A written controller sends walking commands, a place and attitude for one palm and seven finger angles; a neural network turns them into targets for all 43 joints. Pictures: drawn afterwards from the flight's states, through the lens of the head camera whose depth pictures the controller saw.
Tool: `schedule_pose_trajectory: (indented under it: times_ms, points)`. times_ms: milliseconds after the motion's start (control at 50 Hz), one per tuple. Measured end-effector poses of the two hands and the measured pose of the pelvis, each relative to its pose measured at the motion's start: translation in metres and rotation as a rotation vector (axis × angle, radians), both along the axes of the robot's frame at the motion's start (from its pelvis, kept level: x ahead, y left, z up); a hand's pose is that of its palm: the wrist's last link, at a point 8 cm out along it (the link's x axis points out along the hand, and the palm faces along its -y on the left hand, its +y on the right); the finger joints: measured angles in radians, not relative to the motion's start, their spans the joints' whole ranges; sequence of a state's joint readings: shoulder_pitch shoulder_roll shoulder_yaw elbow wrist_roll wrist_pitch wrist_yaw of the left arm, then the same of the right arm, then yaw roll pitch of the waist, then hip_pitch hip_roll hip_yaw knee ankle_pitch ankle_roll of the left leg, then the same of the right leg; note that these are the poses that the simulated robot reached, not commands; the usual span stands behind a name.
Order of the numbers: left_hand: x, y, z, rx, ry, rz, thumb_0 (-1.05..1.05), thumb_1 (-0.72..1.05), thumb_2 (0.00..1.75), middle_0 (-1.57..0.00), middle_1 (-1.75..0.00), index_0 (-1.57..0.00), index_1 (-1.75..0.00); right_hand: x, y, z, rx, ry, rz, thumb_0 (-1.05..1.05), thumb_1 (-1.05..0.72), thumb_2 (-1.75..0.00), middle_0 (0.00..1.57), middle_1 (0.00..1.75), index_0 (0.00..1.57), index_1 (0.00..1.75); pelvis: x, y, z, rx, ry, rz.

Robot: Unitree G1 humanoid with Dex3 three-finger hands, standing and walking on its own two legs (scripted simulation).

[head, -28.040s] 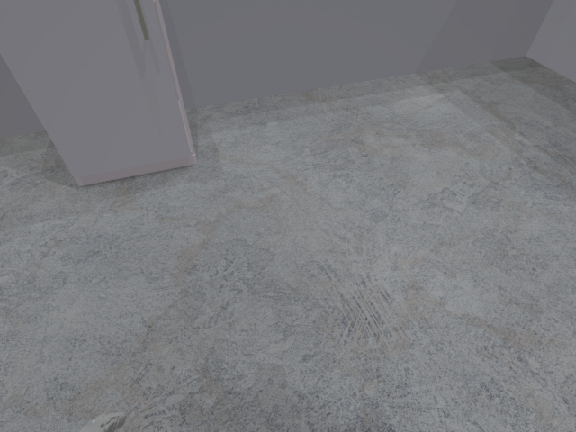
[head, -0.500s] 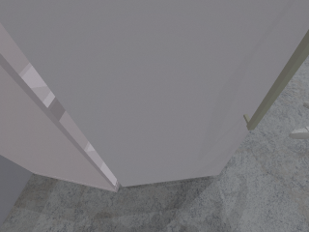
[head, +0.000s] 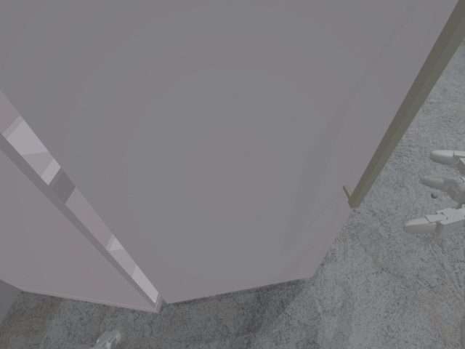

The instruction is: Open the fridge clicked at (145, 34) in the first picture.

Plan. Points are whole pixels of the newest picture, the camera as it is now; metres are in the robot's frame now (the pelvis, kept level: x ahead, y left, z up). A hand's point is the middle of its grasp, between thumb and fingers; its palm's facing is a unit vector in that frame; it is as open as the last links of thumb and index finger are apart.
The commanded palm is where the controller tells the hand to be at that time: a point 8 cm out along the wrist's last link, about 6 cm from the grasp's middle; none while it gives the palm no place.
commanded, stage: slip the hand off the handle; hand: right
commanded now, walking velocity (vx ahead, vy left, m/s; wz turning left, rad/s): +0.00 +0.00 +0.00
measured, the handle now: (397, 109) +0.45 -0.22 +0.20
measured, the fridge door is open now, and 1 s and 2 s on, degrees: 71 71 71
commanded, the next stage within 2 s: draw the hand back to the body in 0.74 s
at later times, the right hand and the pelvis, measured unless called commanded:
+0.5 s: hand out of the picture +0.28 -0.31 +0.10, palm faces +0.29 +0.92 -0.25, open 14.6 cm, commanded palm +0.25 -0.35 +0.11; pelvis -0.04 +0.06 +0.00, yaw -2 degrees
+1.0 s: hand (461, 235) +0.28 -0.29 +0.11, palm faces +0.06 +1.00 -0.05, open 14.7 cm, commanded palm +0.24 -0.34 +0.12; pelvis -0.03 +0.04 -0.01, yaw -1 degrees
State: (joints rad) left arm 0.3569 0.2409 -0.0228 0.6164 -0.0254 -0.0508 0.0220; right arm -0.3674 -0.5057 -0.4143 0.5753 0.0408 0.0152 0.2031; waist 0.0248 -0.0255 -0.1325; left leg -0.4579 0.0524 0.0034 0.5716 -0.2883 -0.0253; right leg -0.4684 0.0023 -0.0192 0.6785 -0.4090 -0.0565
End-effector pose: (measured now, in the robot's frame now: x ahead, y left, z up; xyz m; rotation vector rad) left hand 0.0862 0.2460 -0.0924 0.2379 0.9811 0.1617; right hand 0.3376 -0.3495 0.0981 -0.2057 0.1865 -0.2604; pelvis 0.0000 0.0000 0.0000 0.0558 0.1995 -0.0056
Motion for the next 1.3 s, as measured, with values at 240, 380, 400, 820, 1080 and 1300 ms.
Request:
schedule_pose_trajectory:
  times_ms: [240,380,400,820,1080,1300]
  points:
    - [0.021,0.034,0.006,0.043,-0.093,-0.052,0.0,0.9,0.89,-0.21,-0.3,-0.21,-0.3,-0.069,-0.011,0.017,-0.035,-0.015,-0.078,-0.01,0.54,-0.2,0.25,1.15,0.25,1.15,-0.013,0.03,0.0,-0.017,-0.04,-0.024]
    - [0.019,0.058,0.008,0.068,-0.129,-0.063,0.0,0.9,0.89,-0.21,-0.3,-0.21,-0.3,-0.084,-0.005,0.012,-0.03,0.062,-0.066,-0.01,0.54,-0.2,0.25,1.15,0.25,1.15,-0.028,0.048,-0.002,-0.027,-0.044,-0.036]
    - [0.017,0.062,0.008,0.071,-0.131,-0.06,0.0,0.9,0.89,-0.21,-0.3,-0.21,-0.3,-0.086,-0.003,0.013,-0.033,0.054,-0.059,-0.01,0.54,-0.2,0.25,1.15,0.25,1.15,-0.03,0.05,-0.002,-0.028,-0.044,-0.035]
    - [-0.048,0.085,-0.005,0.087,-0.014,0.026,0.01,0.9,0.89,-0.21,-0.3,-0.21,-0.3,-0.078,-0.006,0.018,-0.046,-0.006,-0.014,-0.01,0.54,-0.2,0.25,1.15,0.25,1.15,-0.043,0.059,-0.009,-0.027,-0.017,-0.012]
    - [-0.008,0.048,0.017,0.06,-0.197,0.004,0.01,0.9,0.89,-0.21,-0.3,-0.21,-0.3,-0.087,0.01,0.03,0.175,-0.213,0.331,-0.01,0.54,-0.2,0.25,1.15,0.25,1.15,-0.027,0.034,-0.006,-0.024,-0.071,-0.003]
    - [0.062,0.002,0.043,0.001,-0.42,-0.174,0.01,0.9,0.89,-0.21,-0.3,-0.21,-0.3,-0.142,-0.001,0.029,0.165,-0.162,0.267,-0.01,0.54,-0.2,0.25,1.15,0.25,1.15,-0.03,0.019,-0.006,-0.018,-0.109,-0.025]
